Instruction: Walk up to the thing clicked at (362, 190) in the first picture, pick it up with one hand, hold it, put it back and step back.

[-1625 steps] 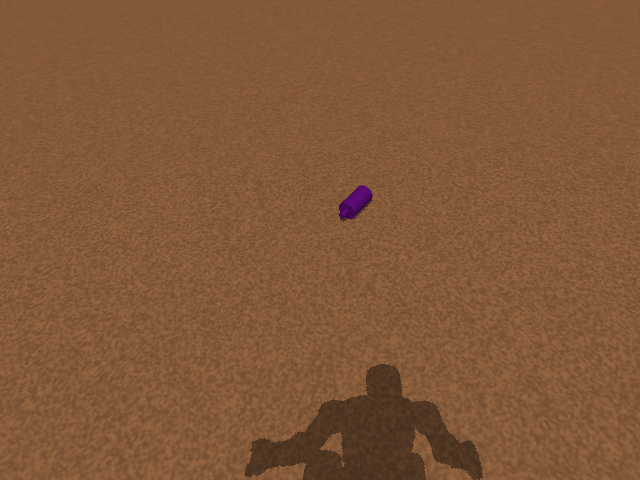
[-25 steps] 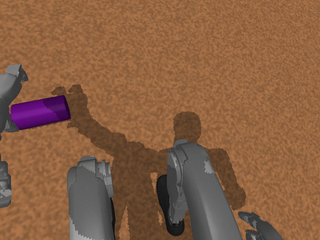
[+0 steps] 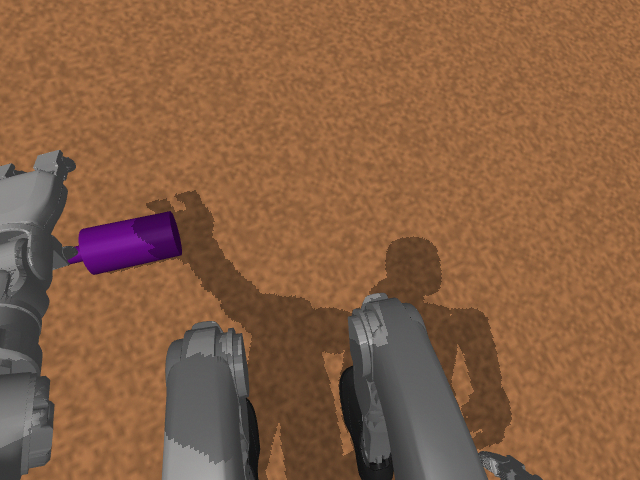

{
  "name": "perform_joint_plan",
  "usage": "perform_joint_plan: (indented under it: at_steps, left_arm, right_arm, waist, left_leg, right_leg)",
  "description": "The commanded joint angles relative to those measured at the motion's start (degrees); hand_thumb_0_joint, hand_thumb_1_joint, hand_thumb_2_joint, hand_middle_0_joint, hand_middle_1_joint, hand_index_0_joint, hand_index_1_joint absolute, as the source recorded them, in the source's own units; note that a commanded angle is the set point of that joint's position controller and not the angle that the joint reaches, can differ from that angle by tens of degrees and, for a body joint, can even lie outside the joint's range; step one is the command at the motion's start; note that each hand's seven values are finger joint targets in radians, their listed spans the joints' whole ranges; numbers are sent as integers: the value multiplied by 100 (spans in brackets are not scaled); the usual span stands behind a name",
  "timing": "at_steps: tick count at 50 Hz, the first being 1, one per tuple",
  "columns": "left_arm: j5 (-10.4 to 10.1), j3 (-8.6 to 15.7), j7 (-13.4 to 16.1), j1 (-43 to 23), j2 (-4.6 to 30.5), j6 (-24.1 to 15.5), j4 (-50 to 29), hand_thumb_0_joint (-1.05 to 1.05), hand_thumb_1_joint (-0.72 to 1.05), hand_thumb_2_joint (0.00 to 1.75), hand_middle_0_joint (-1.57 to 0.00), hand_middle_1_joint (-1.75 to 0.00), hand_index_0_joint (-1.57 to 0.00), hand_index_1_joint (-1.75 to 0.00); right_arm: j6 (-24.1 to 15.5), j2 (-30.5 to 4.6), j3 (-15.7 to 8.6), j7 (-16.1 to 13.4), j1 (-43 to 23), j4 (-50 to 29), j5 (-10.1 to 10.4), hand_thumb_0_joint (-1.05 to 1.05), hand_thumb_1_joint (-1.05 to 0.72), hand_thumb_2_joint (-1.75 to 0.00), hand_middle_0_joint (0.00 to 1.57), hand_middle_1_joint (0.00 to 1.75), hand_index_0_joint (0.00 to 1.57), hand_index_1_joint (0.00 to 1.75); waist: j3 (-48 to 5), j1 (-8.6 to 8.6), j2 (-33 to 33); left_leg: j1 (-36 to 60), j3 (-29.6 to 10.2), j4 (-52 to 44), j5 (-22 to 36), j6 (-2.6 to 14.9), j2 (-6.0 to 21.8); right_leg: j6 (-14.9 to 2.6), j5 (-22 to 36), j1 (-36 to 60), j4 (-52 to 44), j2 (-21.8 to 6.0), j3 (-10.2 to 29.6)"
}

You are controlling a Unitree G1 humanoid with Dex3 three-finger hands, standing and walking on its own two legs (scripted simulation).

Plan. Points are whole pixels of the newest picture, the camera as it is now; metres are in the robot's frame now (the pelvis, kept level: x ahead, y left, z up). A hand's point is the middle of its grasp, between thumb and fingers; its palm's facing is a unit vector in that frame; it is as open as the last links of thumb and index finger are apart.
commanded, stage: home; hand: left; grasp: from above
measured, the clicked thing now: (122, 244) +0.49 +0.31 -0.34
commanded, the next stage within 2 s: none
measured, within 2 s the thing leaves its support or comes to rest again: neither
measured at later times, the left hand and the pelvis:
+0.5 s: hand out of the picture +0.27 +0.24 +0.09, palm faces -0.10 -0.85 -0.52, open 7.4 cm; pelvis +0.02 -0.01 +0.19, yaw +5 degrees
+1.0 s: hand out of the picture +0.22 +0.19 +0.28, palm faces +0.16 -0.96 -0.22, open 7.4 cm; pelvis +0.08 +0.00 +0.33, yaw +6 degrees
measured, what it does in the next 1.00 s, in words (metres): rises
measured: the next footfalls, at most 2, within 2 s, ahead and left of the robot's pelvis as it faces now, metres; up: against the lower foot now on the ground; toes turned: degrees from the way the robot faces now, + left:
none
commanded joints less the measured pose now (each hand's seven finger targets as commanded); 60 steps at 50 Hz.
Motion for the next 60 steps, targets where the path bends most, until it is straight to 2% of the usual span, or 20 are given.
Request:
perform_joint_plan:
  at_steps: [1,3,5,7,10,12,15,18,21,25,27,28,32,35,40,46,52,53,56,60]
  left_arm:
    - [-1287,41,-498,-231,827,403,-2117,0,65,93,-22,-39,-21,-40]
    - [-1852,113,-743,248,645,562,-2601,0,81,94,-21,-35,-21,-35]
    - [-2216,-57,-965,608,362,613,-3011,0,90,90,-20,-30,-20,-30]
    - [-2461,110,-1027,723,464,601,-3728,0,90,90,-20,-30,-20,-30]
    - [-2872,184,-972,1397,165,615,-4267,0,90,90,-20,-30,-20,-30]
    - [-3011,173,-890,1984,-107,709,-4238,0,90,90,-20,-30,-20,-30]
    - [-3345,191,-812,2178,-279,920,-4897,0,90,90,-20,-30,-20,-30]
    - [-3843,32,-819,2690,-703,1157,-5229,0,90,91,-20,-30,-20,-30]
    - [-4341,-27,-836,3421,-902,1407,-5495,0,90,91,-20,-31,-20,-31]
    - [-4961,-14,-798,3997,-1072,1694,-6020,0,90,90,-20,-30,-20,-30]
    - [-5212,33,-754,4374,-1147,1870,-6112,0,90,90,-20,-30,-20,-30]
    - [-5289,-57,-748,4452,-1278,1935,-6240,0,90,90,-20,-30,-20,-30]
    - [-5631,-55,-760,5055,-1551,2222,-6511,0,90,90,-20,-30,-20,-30]
    - [-5903,69,-777,5548,-1717,2423,-6802,0,90,90,-20,-30,-20,-30]
    - [-6201,70,-834,6460,-1962,2742,-7387,0,90,90,-20,-30,-20,-30]
    - [-6237,-25,-959,7184,-2122,2919,-7928,0,90,90,-20,-30,-20,-30]
    - [-6190,-110,-1125,7204,-2134,2924,-8128,0,90,90,-20,-30,-20,-30]
    - [-6188,-22,-1135,7194,-2084,2927,-8131,0,90,90,-20,-30,-20,-30]
    - [-6144,-50,-1197,6996,-2074,2895,-8015,0,90,90,-20,-30,-20,-30]
    - [-6146,-10,-1209,7060,-2056,2840,-8118,0,90,90,-20,-30,-20,-30]
  right_arm:
    - [-61,-1448,-630,-217,949,-456,239,0,-90,-90,20,30,20,30]
    - [-51,-1424,-591,-328,758,-501,287,0,-90,-90,20,30,20,30]
    - [-83,-1332,-579,-439,595,-561,320,0,-90,-90,20,30,20,30]
    - [-122,-1267,-610,-536,462,-630,369,0,-90,-90,20,30,20,30]
    - [-219,-1109,-564,-631,184,-814,443,0,-90,-90,20,30,20,30]
    - [-279,-1024,-530,-701,17,-845,478,0,-90,-90,20,30,20,30]
    - [-365,-978,-545,-804,-129,-960,523,0,-90,-90,20,30,20,30]
    - [-491,-957,-538,-910,-320,-1020,548,0,-90,-90,20,30,20,30]
    - [-601,-923,-490,-1012,-449,-1145,567,0,-90,-90,20,30,20,30]
    - [-722,-806,-402,-1157,-465,-1283,575,0,-90,-90,20,30,20,30]
    - [-770,-735,-351,-1229,-417,-1337,587,0,-90,-90,20,30,20,30]
    - [-798,-672,-317,-1272,-381,-1348,579,0,-90,-90,20,30,20,30]
    - [-920,-571,-214,-1440,-235,-1387,580,0,-90,-90,20,30,20,30]
    - [-1000,-537,-176,-1575,-111,-1455,566,0,-90,-90,20,30,20,30]
    - [-1115,-420,-114,-1759,58,-1666,540,0,-90,-90,20,30,20,30]
    - [-1291,-406,-156,-1884,144,-1830,474,0,-90,-90,20,30,20,30]
    - [-1452,-459,-208,-1898,81,-1864,405,0,-90,-90,20,30,20,30]
    - [-1479,-472,-215,-1903,83,-1887,398,0,-90,-90,20,30,20,30]
    - [-1561,-499,-226,-1902,49,-1835,381,0,-90,-90,20,30,20,30]
    - [-1623,-511,-248,-1872,64,-1812,367,0,-90,-90,20,30,20,30]
  waist:
    - [-4014,224,682]
    - [-3575,228,327]
    - [-3211,200,165]
    - [-3355,344,281]
    - [-3290,506,512]
    - [-2927,530,524]
    - [-2931,543,717]
    - [-2734,473,637]
    - [-2446,510,504]
    - [-2212,505,376]
    - [-2138,496,152]
    - [-2029,426,160]
    - [-1597,467,138]
    - [-1466,533,144]
    - [-985,636,78]
    - [-695,655,-7]
    - [-236,670,-192]
    - [-219,689,-193]
    - [-52,653,-184]
    - [-445,718,-28]
  left_leg:
    - [3425,31,-2515,920,72,11]
    - [3454,-3,-2670,983,73,15]
    - [3541,-9,-2866,951,59,47]
    - [3958,10,-3082,994,34,60]
    - [4389,-23,-3583,850,11,72]
    - [4617,-17,-3939,719,-3,91]
    - [5246,-96,-4477,606,-39,108]
    - [5703,-158,-4839,522,-53,120]
    - [6116,-232,-5269,394,-50,132]
    - [6668,-195,-5777,635,-54,114]
    - [6880,-111,-5949,861,-28,88]
    - [6953,-34,-6021,998,-26,78]
    - [7426,-34,-6548,1290,-44,87]
    - [7889,-27,-6906,1648,-74,99]
    - [8428,77,-7494,1979,-73,45]
    - [8879,96,-7792,2546,-73,65]
    - [8900,100,-8067,2222,-43,61]
    - [8942,124,-8078,2132,-39,62]
    - [8934,143,-8106,1948,-41,64]
    - [9103,127,-8027,2409,-73,53]
  right_leg:
    - [-303,1042,3122,-1908,148,-154]
    - [-305,1099,3322,-2195,116,-110]
    - [-316,1022,3459,-2462,117,-67]
    - [-341,996,3692,-2710,86,14]
    - [-322,933,4016,-2950,56,83]
    - [-322,832,4144,-3221,65,119]
    - [-319,727,4507,-3652,49,150]
    - [-302,675,4783,-4028,58,172]
    - [-279,591,5202,-4462,63,195]
    - [-263,750,5906,-5116,80,241]
    - [-260,899,6425,-5515,93,293]
    - [-261,996,6605,-5676,95,319]
    - [-254,1210,7213,-6241,79,345]
    - [-257,1488,7683,-6598,88,321]
    - [-224,1777,8455,-7333,99,263]
    - [-232,2247,8769,-7606,144,163]
    - [-193,1900,8766,-7839,138,88]
    - [-186,1825,8774,-7867,128,100]
    - [-166,1665,8674,-7886,104,126]
    - [-194,2062,8898,-7743,94,123]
